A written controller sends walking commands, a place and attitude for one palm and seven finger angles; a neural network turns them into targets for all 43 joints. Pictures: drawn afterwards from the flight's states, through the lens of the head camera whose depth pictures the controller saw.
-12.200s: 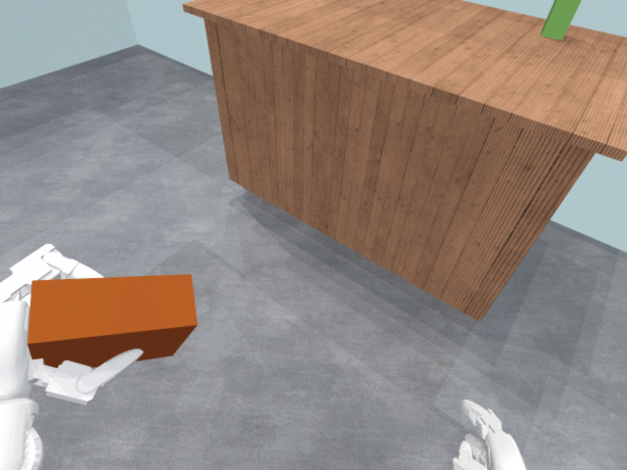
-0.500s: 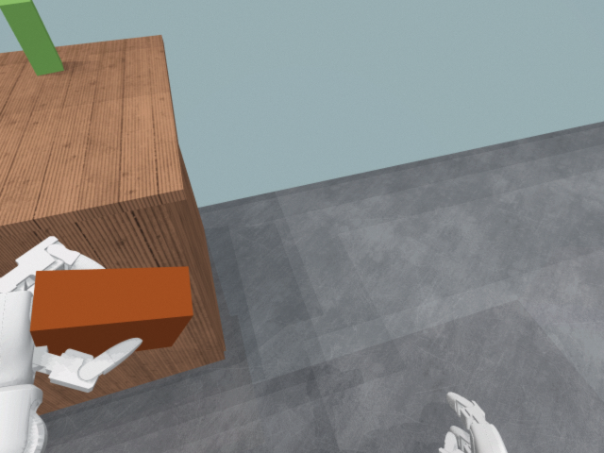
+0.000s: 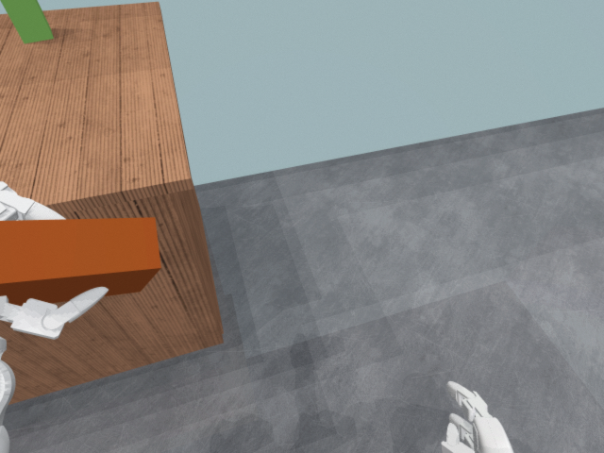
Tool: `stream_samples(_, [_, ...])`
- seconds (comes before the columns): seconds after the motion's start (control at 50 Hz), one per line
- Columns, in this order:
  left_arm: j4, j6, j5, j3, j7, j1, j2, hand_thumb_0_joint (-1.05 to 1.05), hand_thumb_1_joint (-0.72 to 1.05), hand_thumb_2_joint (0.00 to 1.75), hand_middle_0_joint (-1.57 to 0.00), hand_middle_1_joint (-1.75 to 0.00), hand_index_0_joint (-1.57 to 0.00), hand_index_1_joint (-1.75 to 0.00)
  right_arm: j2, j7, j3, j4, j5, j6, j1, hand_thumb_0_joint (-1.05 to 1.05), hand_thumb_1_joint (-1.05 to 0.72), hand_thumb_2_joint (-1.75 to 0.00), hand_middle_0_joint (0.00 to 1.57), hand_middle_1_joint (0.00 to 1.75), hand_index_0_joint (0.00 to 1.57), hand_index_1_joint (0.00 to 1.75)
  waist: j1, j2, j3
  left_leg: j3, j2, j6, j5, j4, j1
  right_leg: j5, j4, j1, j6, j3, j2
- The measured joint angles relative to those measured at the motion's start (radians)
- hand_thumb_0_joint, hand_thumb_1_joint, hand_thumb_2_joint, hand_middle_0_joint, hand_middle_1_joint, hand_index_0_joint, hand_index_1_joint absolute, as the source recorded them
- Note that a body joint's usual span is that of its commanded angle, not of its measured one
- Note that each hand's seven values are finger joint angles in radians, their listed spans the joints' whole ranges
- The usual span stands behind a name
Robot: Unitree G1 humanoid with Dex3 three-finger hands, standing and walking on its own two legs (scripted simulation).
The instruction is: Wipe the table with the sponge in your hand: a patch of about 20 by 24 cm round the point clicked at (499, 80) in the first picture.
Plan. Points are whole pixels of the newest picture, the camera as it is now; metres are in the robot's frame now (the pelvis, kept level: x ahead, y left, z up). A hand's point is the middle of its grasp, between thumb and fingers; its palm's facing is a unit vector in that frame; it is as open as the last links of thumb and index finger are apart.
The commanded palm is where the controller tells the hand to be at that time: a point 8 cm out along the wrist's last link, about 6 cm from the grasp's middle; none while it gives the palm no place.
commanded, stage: look again from close up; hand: left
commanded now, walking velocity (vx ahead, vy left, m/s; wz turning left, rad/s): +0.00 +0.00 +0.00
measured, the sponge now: (103, 261) +0.26 +0.24 +0.16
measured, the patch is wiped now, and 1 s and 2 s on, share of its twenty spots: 0.00 0.00 0.00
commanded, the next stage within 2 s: shuffle to correct the standing spot in 0.10 s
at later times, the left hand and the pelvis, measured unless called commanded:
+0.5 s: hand (60, 239) +0.28 +0.29 +0.16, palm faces +0.37 -0.86 -0.35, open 9.7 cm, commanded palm +0.22 +0.33 +0.18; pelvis +0.05 +0.05 -0.01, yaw +0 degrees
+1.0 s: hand (29, 232) +0.29 +0.33 +0.15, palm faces +0.39 -0.83 -0.40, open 9.7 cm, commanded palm +0.23 +0.37 +0.18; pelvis +0.05 +0.09 -0.03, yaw -3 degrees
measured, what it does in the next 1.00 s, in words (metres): steps to the left: left foot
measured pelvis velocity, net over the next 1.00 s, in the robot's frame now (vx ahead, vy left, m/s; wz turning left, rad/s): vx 0.05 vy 0.09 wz -0.05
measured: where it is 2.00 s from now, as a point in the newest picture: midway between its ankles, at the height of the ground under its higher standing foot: outside the picture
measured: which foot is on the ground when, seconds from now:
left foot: down 0.00-0.76, up 0.78-0.88, down 0.90-1.00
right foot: down 0.00-0.90, up 0.92-1.00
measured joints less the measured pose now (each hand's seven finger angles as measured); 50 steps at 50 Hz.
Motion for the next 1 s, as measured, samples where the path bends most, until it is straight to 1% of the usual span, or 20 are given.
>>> stream_samples(0.06, [-0.075, -0.010, 0.003, -0.060, -0.008, 0.107, -0.050, 0.00, -0.46, 1.00, -0.81, -1.33, -0.78, -1.34, -0.005, 0.004, -0.003, -0.021, 0.000, -0.019, 0.006, 0.01, -0.90, -0.90, 0.20, 0.30, 0.20, 0.30, -0.013, -0.009, -0.011, 0.017, -0.020, 0.016, 0.000, -0.032, 0.024, -0.014, 0.007, 0.003, 0.015, 0.018, -0.018])
stream_samples(0.1, [-0.103, -0.014, 0.013, -0.099, -0.022, 0.154, -0.060, 0.00, -0.46, 1.00, -0.81, -1.33, -0.78, -1.34, 0.000, 0.000, -0.001, -0.028, -0.002, -0.024, 0.011, 0.01, -0.90, -0.90, 0.20, 0.30, 0.20, 0.30, -0.016, -0.021, -0.014, 0.018, -0.032, 0.025, -0.004, -0.039, 0.032, -0.028, 0.019, 0.004, 0.021, 0.020, -0.030])
stream_samples(0.14, [-0.114, -0.009, 0.022, -0.113, -0.031, 0.170, -0.051, 0.00, -0.46, 1.00, -0.81, -1.33, -0.78, -1.34, 0.009, -0.004, 0.003, -0.031, -0.006, -0.024, 0.010, 0.01, -0.90, -0.90, 0.20, 0.30, 0.20, 0.30, -0.013, -0.034, -0.010, 0.014, -0.040, 0.030, -0.013, -0.038, 0.038, -0.043, 0.028, 0.008, 0.026, 0.017, -0.038])
stream_samples(0.24, [-0.125, 0.010, 0.018, -0.072, -0.022, 0.129, -0.027, 0.00, -0.46, 1.00, -0.81, -1.33, -0.78, -1.34, 0.029, -0.002, 0.021, -0.030, -0.015, -0.023, -0.013, 0.01, -0.90, -0.90, 0.20, 0.30, 0.20, 0.30, -0.001, -0.053, 0.007, 0.000, -0.046, 0.035, -0.037, -0.019, 0.046, -0.063, 0.030, 0.029, 0.035, 0.004, -0.044])
stream_samples(0.3, [-0.154, 0.014, 0.013, -0.052, -0.009, 0.106, -0.035, 0.00, -0.46, 1.00, -0.81, -1.33, -0.78, -1.34, 0.033, 0.010, 0.030, -0.036, -0.021, -0.019, -0.038, 0.01, -0.90, -0.90, 0.20, 0.30, 0.20, 0.30, 0.005, -0.052, 0.005, 0.002, -0.046, 0.040, -0.057, 0.001, 0.044, -0.074, 0.038, 0.032, 0.040, 0.007, -0.044])
stream_samples(0.36, [-0.181, 0.013, 0.010, -0.058, -0.003, 0.107, -0.050, 0.00, -0.46, 1.00, -0.81, -1.33, -0.78, -1.34, 0.033, 0.019, 0.033, -0.049, -0.026, -0.008, -0.059, 0.01, -0.90, -0.90, 0.20, 0.30, 0.20, 0.30, 0.007, -0.045, -0.008, 0.014, -0.046, 0.047, -0.082, 0.025, 0.042, -0.092, 0.061, 0.026, 0.046, 0.019, -0.045])
stream_samples(0.48, [-0.173, 0.024, 0.012, -0.080, -0.010, 0.122, -0.051, 0.00, -0.46, 1.00, -0.81, -1.33, -0.78, -1.34, 0.031, 0.020, 0.032, -0.078, -0.026, 0.036, -0.075, 0.01, -0.90, -0.90, 0.20, 0.30, 0.20, 0.30, -0.009, -0.028, -0.033, 0.030, -0.053, 0.061, -0.128, 0.073, 0.041, -0.139, 0.123, 0.014, 0.055, 0.035, -0.053])
stream_samples(0.58, [-0.171, 0.035, 0.008, -0.066, -0.011, 0.137, -0.034, 0.00, -0.46, 1.00, -0.81, -1.33, -0.78, -1.34, 0.020, 0.019, 0.024, -0.086, -0.019, 0.063, -0.061, 0.01, -0.90, -0.90, 0.20, 0.30, 0.20, 0.30, -0.024, -0.022, -0.031, 0.031, -0.059, 0.067, -0.164, 0.124, 0.027, -0.176, 0.177, 0.000, 0.062, 0.037, -0.062])
stream_samples(0.7, [-0.209, 0.027, 0.004, -0.046, -0.009, 0.155, -0.025, 0.00, -0.46, 1.00, -0.81, -1.33, -0.78, -1.34, 0.003, 0.027, 0.004, -0.072, -0.014, 0.075, -0.031, 0.01, -0.90, -0.90, 0.20, 0.30, 0.20, 0.30, -0.029, -0.017, -0.010, 0.035, -0.077, 0.084, -0.187, 0.157, 0.026, -0.213, 0.242, -0.015, 0.048, 0.039, -0.080])
stream_samples(0.74, [-0.213, 0.021, 0.006, -0.045, -0.009, 0.156, -0.021, 0.00, -0.46, 1.00, -0.81, -1.33, -0.78, -1.34, -0.002, 0.031, -0.002, -0.066, -0.012, 0.079, -0.019, 0.01, -0.90, -0.90, 0.20, 0.30, 0.20, 0.30, -0.037, 0.002, -0.007, 0.021, -0.070, 0.072, -0.194, 0.192, 0.010, -0.214, 0.226, 0.000, 0.056, 0.023, -0.077])
stream_samples(0.76, [-0.216, 0.016, 0.006, -0.044, -0.007, 0.153, -0.016, 0.00, -0.46, 1.00, -0.81, -1.33, -0.78, -1.34, -0.003, 0.033, -0.006, -0.060, -0.009, 0.083, -0.016, 0.01, -0.90, -0.90, 0.20, 0.30, 0.20, 0.30, -0.041, 0.005, -0.006, 0.013, -0.067, 0.047, -0.186, 0.246, -0.021, -0.214, 0.225, 0.000, 0.062, 0.014, -0.078])
stream_samples(0.78, [-0.220, 0.009, 0.005, -0.043, -0.005, 0.151, -0.011, 0.00, -0.46, 1.00, -0.81, -1.33, -0.78, -1.34, -0.003, 0.036, -0.009, -0.053, -0.006, 0.086, -0.015, 0.01, -0.90, -0.90, 0.20, 0.30, 0.20, 0.30, -0.039, 0.001, -0.002, 0.001, -0.069, 0.016, -0.169, 0.335, -0.066, -0.214, 0.231, -0.004, 0.068, 0.012, -0.083])
stream_samples(0.8, [-0.226, -0.001, 0.003, -0.041, -0.002, 0.153, -0.010, 0.00, -0.46, 1.00, -0.81, -1.33, -0.78, -1.34, -0.006, 0.039, -0.011, -0.044, -0.006, 0.089, -0.016, 0.01, -0.90, -0.90, 0.20, 0.30, 0.20, 0.30, -0.032, -0.005, -0.001, -0.021, -0.071, -0.001, -0.211, 0.434, -0.113, -0.215, 0.238, -0.010, 0.075, 0.016, -0.087])
stream_samples(0.82, [-0.232, -0.008, 0.004, -0.037, 0.001, 0.157, -0.013, 0.00, -0.46, 1.00, -0.81, -1.33, -0.78, -1.34, -0.008, 0.043, -0.012, -0.034, -0.007, 0.094, -0.019, 0.01, -0.90, -0.90, 0.20, 0.30, 0.20, 0.30, -0.022, -0.013, 0.000, -0.047, -0.065, -0.004, -0.264, 0.496, -0.149, -0.216, 0.244, -0.018, 0.081, 0.026, -0.089])
stream_samples(0.84, [-0.242, -0.011, 0.008, -0.031, 0.006, 0.163, -0.018, 0.00, -0.46, 1.00, -0.81, -1.33, -0.78, -1.34, -0.010, 0.046, -0.012, -0.025, -0.010, 0.102, -0.022, 0.01, -0.90, -0.90, 0.20, 0.30, 0.20, 0.30, -0.014, -0.023, -0.002, -0.070, -0.047, -0.004, -0.280, 0.498, -0.168, -0.216, 0.252, -0.027, 0.087, 0.040, -0.092])
stream_samples(0.88, [-0.260, -0.011, 0.015, -0.025, 0.011, 0.169, -0.034, 0.00, -0.46, 1.00, -0.81, -1.33, -0.78, -1.34, -0.016, 0.045, -0.013, -0.021, -0.010, 0.110, -0.023, 0.01, -0.90, -0.90, 0.20, 0.30, 0.20, 0.30, -0.012, -0.034, -0.004, -0.103, -0.005, -0.012, -0.188, 0.347, -0.145, -0.234, 0.294, -0.048, 0.098, 0.061, -0.103])
stream_samples(0.9, [-0.266, -0.011, 0.017, -0.025, 0.010, 0.165, -0.041, 0.00, -0.46, 1.00, -0.81, -1.33, -0.78, -1.34, -0.024, 0.038, -0.017, -0.028, -0.007, 0.103, -0.020, 0.01, -0.90, -0.90, 0.20, 0.30, 0.20, 0.30, -0.013, -0.025, -0.003, -0.117, 0.009, -0.006, -0.161, 0.274, -0.128, -0.257, 0.338, -0.067, 0.089, 0.069, -0.104])
stream_samples(0.94, [-0.240, -0.013, 0.023, -0.017, 0.010, 0.139, -0.038, 0.00, -0.46, 1.00, -0.81, -1.33, -0.78, -1.34, -0.001, 0.019, -0.030, -0.019, -0.007, 0.088, -0.035, 0.01, -0.90, -0.90, 0.20, 0.30, 0.20, 0.30, -0.005, -0.046, 0.022, -0.080, -0.012, -0.012, -0.162, 0.308, -0.126, -0.343, 0.504, -0.118, 0.068, 0.113, -0.101])
stream_samples(0.96, [-0.215, -0.011, 0.025, -0.013, 0.009, 0.130, -0.033, 0.00, -0.46, 1.00, -0.81, -1.33, -0.79, -1.34, 0.017, 0.015, -0.031, -0.016, -0.008, 0.080, -0.037, 0.01, -0.90, -0.90, 0.20, 0.30, 0.20, 0.30, -0.008, -0.054, 0.025, -0.066, -0.020, -0.012, -0.160, 0.305, -0.119, -0.368, 0.586, -0.143, 0.061, 0.119, -0.090])
stream_samples(1.0, [-0.173, -0.001, 0.030, -0.011, 0.008, 0.116, -0.026, 0.00, -0.46, 1.00, -0.81, -1.33, -0.79, -1.34, 0.047, 0.014, -0.020, -0.013, -0.010, 0.062, -0.030, 0.01, -0.90, -0.90, 0.20, 0.30, 0.20, 0.30, -0.022, -0.057, 0.023, -0.058, -0.030, -0.010, -0.139, 0.265, -0.099, -0.379, 0.639, -0.162, 0.053, 0.094, -0.069])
